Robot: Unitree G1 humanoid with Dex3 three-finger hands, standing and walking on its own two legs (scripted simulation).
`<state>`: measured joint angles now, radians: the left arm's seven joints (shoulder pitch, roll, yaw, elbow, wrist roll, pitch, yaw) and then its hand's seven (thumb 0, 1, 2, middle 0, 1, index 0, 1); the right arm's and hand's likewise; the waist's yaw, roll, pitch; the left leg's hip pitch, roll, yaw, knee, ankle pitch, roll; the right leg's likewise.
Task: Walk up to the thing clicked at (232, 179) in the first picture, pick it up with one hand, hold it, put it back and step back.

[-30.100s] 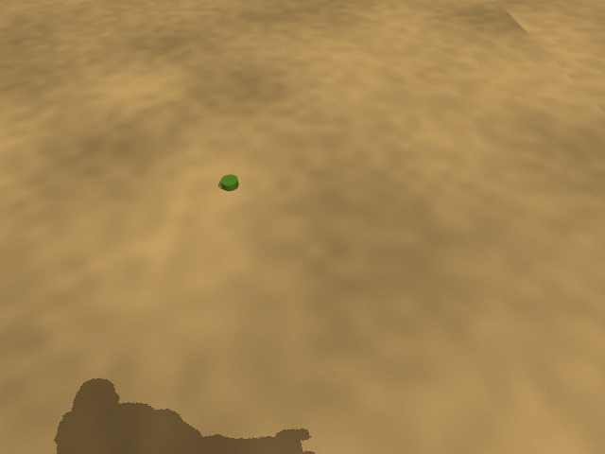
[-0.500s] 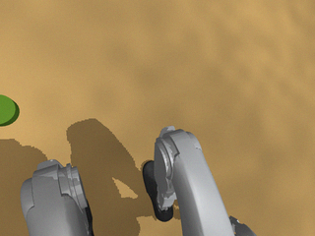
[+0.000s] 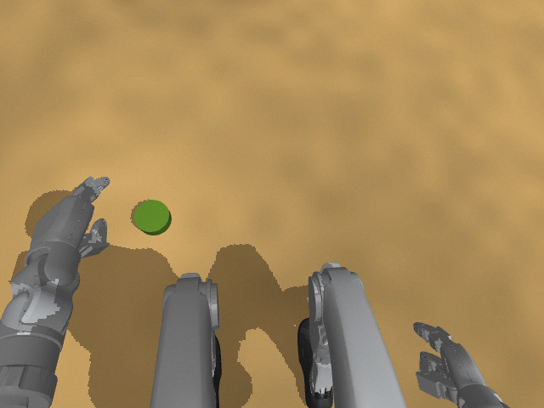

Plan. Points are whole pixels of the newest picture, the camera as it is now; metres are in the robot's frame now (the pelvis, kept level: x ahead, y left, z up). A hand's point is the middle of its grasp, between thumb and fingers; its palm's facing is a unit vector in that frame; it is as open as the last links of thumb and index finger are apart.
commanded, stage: home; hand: left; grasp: from above
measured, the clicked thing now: (153, 217) +0.50 +0.26 -0.43
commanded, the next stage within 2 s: none
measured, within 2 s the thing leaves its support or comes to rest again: neither
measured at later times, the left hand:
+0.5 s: hand (63, 300) +0.27 +0.20 +0.10, palm faces +0.08 -0.96 -0.28, open 7.4 cm
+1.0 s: hand out of the picture +0.23 +0.19 +0.21, palm faces +0.14 -0.97 -0.21, open 7.4 cm
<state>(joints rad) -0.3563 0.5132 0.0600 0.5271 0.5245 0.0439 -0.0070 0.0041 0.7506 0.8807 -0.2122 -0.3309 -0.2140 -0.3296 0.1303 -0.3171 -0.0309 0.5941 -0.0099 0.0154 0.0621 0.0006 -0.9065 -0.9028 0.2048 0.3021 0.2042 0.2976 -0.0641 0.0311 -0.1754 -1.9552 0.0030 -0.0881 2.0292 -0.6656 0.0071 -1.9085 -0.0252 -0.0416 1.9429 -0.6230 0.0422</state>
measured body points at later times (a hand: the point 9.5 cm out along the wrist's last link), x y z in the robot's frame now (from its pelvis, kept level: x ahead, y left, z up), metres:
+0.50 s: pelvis +0.04 -0.01 +0.19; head +0.13 +0.01 +0.63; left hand +0.26 +0.25 +0.12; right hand +0.22 -0.23 +0.10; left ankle +0.08 +0.12 -0.42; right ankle +0.10 -0.14 -0.42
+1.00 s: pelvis +0.09 -0.01 +0.26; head +0.10 +0.00 +0.71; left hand +0.22 +0.24 +0.23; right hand +0.28 -0.23 +0.21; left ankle +0.08 +0.12 -0.42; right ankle +0.10 -0.14 -0.42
